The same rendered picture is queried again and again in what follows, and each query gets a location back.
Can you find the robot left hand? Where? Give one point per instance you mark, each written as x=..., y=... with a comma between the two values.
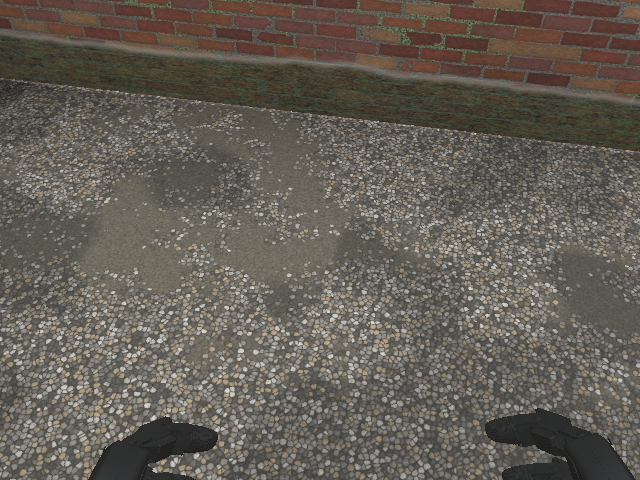
x=128, y=459

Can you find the robot right hand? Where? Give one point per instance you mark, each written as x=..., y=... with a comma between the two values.
x=589, y=456

